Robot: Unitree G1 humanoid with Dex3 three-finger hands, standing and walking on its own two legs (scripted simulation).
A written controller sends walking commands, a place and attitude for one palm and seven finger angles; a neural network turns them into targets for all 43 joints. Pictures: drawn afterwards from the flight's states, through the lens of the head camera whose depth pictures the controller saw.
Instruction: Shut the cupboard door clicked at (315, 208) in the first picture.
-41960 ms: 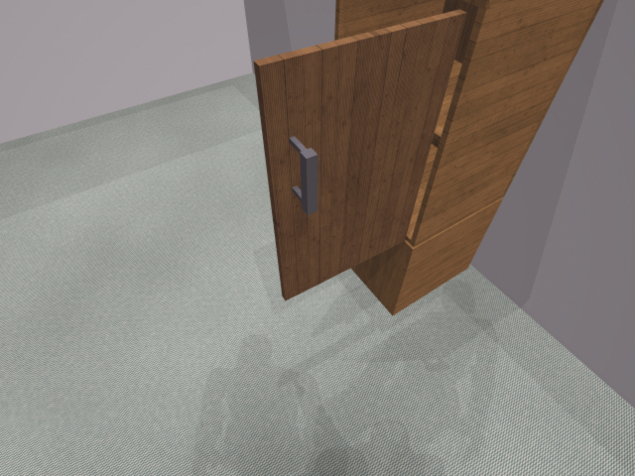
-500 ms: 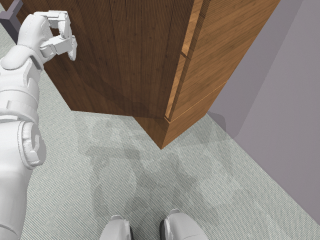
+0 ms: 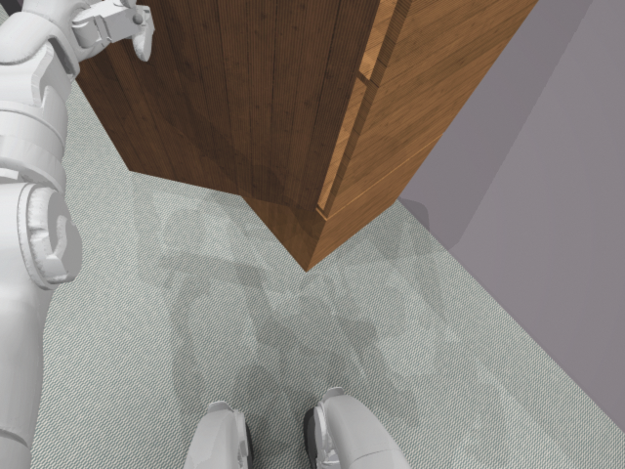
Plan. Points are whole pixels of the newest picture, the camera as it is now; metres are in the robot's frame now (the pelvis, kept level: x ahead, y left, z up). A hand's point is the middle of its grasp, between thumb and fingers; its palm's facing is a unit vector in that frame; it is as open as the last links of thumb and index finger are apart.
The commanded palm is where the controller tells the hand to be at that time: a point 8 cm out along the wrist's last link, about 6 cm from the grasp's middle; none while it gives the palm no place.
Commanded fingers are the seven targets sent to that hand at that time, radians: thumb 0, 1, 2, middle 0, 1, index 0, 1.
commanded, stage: pull the fist back off the door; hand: left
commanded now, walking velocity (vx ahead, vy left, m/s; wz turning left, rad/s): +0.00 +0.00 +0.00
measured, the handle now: out of the picture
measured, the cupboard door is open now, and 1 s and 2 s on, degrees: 39 33 33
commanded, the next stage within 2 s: draw the hand back to the body in 0.86 s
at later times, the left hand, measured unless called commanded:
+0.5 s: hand (168, 10) +0.59 +0.08 +0.14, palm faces +0.10 -1.00 +0.00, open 3.1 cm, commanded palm +0.54 +0.13 +0.14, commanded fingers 0.00 0.90 0.90 -1.30 -1.50 -1.30 -1.50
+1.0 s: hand (188, 77) +0.51 +0.07 +0.14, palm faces +0.06 -1.00 -0.01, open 3.1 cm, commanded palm +0.47 +0.13 +0.14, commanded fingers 0.00 0.90 0.90 -1.30 -1.50 -1.30 -1.50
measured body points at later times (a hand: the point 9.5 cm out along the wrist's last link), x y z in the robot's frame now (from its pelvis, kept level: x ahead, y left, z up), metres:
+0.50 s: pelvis +0.03 -0.01 +0.03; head +0.15 -0.02 +0.46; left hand +0.58 +0.13 +0.15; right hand -0.06 -0.25 -0.08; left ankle +0.02 +0.10 -0.66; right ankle +0.01 -0.11 -0.66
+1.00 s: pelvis +0.02 -0.02 +0.04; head +0.09 -0.03 +0.48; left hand +0.50 +0.12 +0.14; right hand +0.09 -0.28 -0.09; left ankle +0.02 +0.10 -0.66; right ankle +0.01 -0.11 -0.66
